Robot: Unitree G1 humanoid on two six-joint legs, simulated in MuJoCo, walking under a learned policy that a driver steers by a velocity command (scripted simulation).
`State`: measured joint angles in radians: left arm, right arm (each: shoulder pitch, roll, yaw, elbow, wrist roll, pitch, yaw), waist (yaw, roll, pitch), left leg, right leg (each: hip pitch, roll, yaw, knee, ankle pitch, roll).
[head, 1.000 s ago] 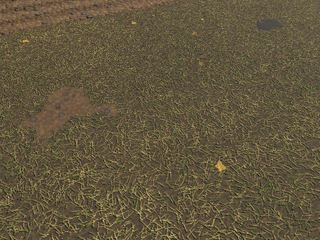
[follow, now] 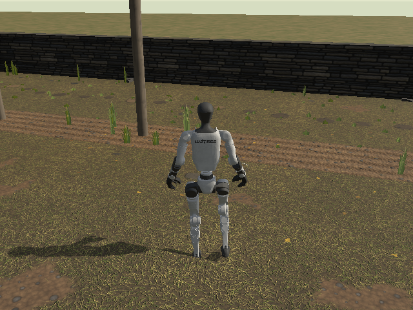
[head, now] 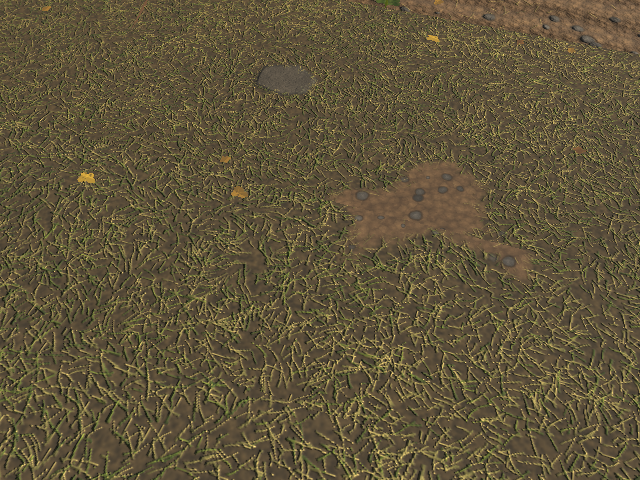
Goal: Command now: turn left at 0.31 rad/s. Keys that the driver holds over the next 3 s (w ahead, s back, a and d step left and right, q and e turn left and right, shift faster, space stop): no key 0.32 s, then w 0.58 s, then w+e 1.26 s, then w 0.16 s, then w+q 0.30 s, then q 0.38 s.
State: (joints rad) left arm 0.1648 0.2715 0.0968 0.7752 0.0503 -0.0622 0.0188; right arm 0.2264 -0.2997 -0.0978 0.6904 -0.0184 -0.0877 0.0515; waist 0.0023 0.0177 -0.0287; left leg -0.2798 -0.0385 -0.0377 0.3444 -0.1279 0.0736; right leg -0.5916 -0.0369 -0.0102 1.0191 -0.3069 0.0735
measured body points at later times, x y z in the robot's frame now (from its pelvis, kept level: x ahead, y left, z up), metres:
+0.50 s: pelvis +0.06 -0.04 -0.01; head +0.07 -0.03 +0.44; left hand +0.14 +0.22 -0.14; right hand +0.17 -0.30 -0.13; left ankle +0.04 +0.07 -0.74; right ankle +0.04 -0.16 -0.75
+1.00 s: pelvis +0.30 -0.06 -0.04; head +0.31 -0.06 +0.41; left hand +0.52 +0.16 -0.12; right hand +0.19 -0.27 -0.18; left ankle +0.07 +0.06 -0.74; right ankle +0.42 -0.14 -0.75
